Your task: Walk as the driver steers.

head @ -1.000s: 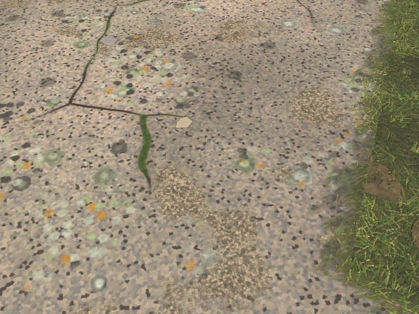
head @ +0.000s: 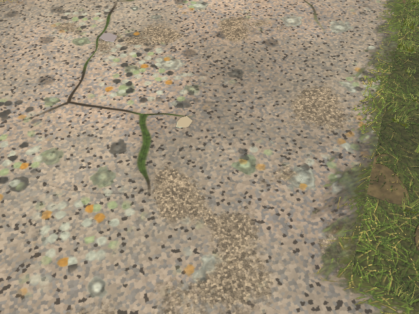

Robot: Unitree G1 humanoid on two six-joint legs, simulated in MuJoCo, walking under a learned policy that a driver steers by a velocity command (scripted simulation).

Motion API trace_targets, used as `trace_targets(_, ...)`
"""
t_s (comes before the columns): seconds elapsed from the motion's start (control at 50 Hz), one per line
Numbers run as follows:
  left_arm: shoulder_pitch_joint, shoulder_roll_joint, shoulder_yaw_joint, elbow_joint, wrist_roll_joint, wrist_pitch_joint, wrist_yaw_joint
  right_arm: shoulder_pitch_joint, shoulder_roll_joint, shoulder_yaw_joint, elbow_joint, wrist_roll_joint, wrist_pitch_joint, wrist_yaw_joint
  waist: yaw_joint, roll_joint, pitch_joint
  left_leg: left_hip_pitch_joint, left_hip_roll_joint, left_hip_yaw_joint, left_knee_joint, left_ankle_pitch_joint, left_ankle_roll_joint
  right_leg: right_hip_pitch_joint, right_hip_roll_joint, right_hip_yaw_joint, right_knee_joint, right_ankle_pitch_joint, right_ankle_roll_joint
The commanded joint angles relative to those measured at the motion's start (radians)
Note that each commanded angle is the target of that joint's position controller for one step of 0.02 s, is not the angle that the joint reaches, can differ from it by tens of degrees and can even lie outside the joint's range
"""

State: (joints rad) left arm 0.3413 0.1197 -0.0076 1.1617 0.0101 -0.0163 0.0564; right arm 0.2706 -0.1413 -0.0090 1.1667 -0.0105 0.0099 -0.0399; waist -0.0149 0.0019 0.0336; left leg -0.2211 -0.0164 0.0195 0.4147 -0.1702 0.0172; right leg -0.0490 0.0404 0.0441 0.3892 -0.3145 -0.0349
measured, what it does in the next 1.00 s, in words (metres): walks ahead: left foot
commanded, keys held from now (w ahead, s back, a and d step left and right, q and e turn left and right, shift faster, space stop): shift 0.60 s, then w+shift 0.40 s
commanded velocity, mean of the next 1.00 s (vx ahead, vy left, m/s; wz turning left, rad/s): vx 0.21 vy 0.00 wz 0.00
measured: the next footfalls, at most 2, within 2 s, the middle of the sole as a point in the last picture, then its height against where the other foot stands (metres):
left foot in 0.94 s outside the picture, level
right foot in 1.42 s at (219, 262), level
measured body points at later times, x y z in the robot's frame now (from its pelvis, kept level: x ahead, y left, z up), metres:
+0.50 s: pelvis +0.01 -0.01 +0.00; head +0.02 -0.01 +0.45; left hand -0.04 +0.20 -0.16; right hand -0.02 -0.22 -0.17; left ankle +0.03 +0.11 -0.74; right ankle -0.07 -0.10 -0.74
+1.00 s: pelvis +0.14 +0.06 -0.02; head +0.16 +0.08 +0.43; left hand +0.08 +0.31 -0.17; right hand +0.26 -0.21 -0.14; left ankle +0.19 +0.15 -0.74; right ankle -0.04 -0.09 -0.68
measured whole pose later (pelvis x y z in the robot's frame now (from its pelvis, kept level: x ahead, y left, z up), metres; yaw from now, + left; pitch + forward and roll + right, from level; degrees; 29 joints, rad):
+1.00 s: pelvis +0.14 +0.06 -0.02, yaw +0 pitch +1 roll +0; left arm 0.45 0.21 0.05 1.09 0.02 -0.10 0.00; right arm 0.16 -0.24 -0.09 0.94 -0.03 -0.08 0.02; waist 0.00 -0.05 0.00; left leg -0.39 0.00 0.11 0.64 -0.27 0.06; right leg -0.15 -0.02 0.07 0.93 -0.42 -0.10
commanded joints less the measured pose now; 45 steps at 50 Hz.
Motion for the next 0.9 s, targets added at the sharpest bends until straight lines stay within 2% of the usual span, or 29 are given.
trace_targets(0.02, 0.095, 0.068, 0.009, 0.0, 0.0, -0.003, 0.002, 0.064, -0.071, -0.009, -0.004, 0.0, -0.003, -0.002, 0.0, -0.01, 0.053, 0.08, 0.101, -0.102, -0.045, 0.12, 0.026, -0.143, -0.112, 0.08, -0.083, 0.196, -0.028)
trace_targets(0.6, 0.133, 0.054, 0.004, -0.006, 0.0, -0.01, 0.001, 0.092, -0.053, -0.004, 0.01, 0.003, -0.005, -0.005, 0.002, -0.013, 0.06, 0.08, 0.103, -0.094, -0.031, 0.142, 0.019, -0.128, -0.117, 0.079, -0.085, 0.251, -0.03)
trace_targets(0.62, 0.156, 0.059, 0.006, -0.002, 0.003, -0.009, 0.0, 0.094, -0.049, -0.003, 0.009, 0.001, -0.003, -0.003, 0.012, -0.021, 0.027, 0.079, 0.077, -0.076, -0.018, -0.005, 0.023, -0.113, -0.104, 0.085, -0.112, 0.06, -0.044)
trace_targets(0.64, 0.173, 0.101, 0.024, -0.006, 0.002, -0.003, -0.002, 0.075, -0.068, -0.014, -0.006, 0.0, 0.002, 0.001, 0.028, -0.066, 0.04, 0.021, 0.016, -0.025, 0.069, -0.243, 0.037, -0.114, -0.1, 0.127, -0.131, -0.245, -0.085)
trace_targets(0.66, 0.216, 0.15, 0.042, -0.007, 0.004, 0.003, -0.007, 0.016, -0.085, -0.022, -0.04, -0.01, 0.004, 0.014, 0.063, -0.124, 0.104, -0.141, -0.022, 0.009, 0.17, -0.387, 0.04, -0.102, -0.161, 0.247, -0.204, -0.524, -0.139)
trace_targets(0.68, 0.257, 0.182, 0.057, -0.004, 0.0, 0.003, -0.011, -0.082, -0.068, -0.019, -0.099, -0.02, 0.0, 0.028, 0.102, -0.184, 0.208, -0.312, -0.024, 0.067, 0.272, -0.364, 0.033, -0.084, -0.267, 0.38, -0.301, -0.672, -0.198)
trace_targets(0.7, 0.257, 0.168, 0.059, -0.01, 0.003, -0.004, -0.012, -0.181, -0.068, -0.019, -0.156, -0.025, -0.011, 0.035, 0.126, -0.186, 0.289, -0.44, 0.036, 0.054, 0.381, -0.286, 0.031, -0.079, -0.346, 0.462, -0.346, -0.615, -0.239)
trace_targets(0.72, 0.247, 0.154, 0.059, -0.018, 0.01, -0.015, -0.012, -0.213, -0.08, -0.026, -0.183, -0.023, -0.024, 0.041, 0.112, -0.137, 0.293, -0.547, 0.066, 0.025, 0.446, -0.249, 0.028, -0.016, -0.361, 0.464, -0.349, -0.512, -0.25)
trace_targets(0.76, 0.213, 0.166, 0.069, -0.04, 0.014, -0.042, -0.015, -0.185, -0.1, -0.043, -0.2, -0.024, -0.052, 0.059, 0.074, -0.089, 0.21, -0.601, 0.096, -0.006, 0.476, -0.184, 0.025, 0.099, -0.342, 0.397, -0.327, -0.337, -0.237)
trace_targets(0.8, 0.164, 0.18, 0.077, -0.067, 0.01, -0.067, -0.018, -0.183, -0.113, -0.054, -0.227, -0.014, -0.065, 0.075, 0.04, -0.11, 0.158, -0.498, 0.096, -0.006, 0.401, -0.138, 0.028, 0.059, -0.308, 0.311, -0.328, -0.261, -0.208)
trace_targets(0.86, 0.13, 0.19, 0.083, -0.089, 0.008, -0.086, -0.023, -0.197, -0.102, -0.06, -0.263, -0.008, -0.057, 0.087, 0.021, -0.136, 0.16, -0.305, 0.065, 0.047, 0.266, -0.12, 0.037, -0.061, -0.276, 0.206, -0.326, -0.188, -0.188)
trace_targets(0.88, 0.118, 0.194, 0.084, -0.094, 0.006, -0.09, -0.027, -0.164, -0.102, -0.063, -0.264, -0.007, -0.055, 0.088, 0.002, -0.132, 0.159, -0.199, 0.05, 0.079, 0.228, -0.118, 0.047, -0.121, -0.277, 0.179, -0.31, -0.16, -0.189)
trace_targets(0.9, 0.094, 0.202, 0.085, -0.101, 0.004, -0.095, -0.031, -0.077, -0.106, -0.071, -0.245, -0.004, -0.056, 0.084, -0.045, -0.117, 0.138, -0.035, 0.016, 0.118, 0.193, -0.099, 0.058, -0.2, -0.269, 0.144, -0.247, -0.034, -0.184)
Keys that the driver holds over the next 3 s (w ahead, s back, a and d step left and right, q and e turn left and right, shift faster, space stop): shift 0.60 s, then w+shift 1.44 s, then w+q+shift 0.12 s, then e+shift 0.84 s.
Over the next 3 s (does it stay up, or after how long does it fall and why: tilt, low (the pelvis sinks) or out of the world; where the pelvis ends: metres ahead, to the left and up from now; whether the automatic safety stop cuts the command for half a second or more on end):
stays up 1.60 0.14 0.00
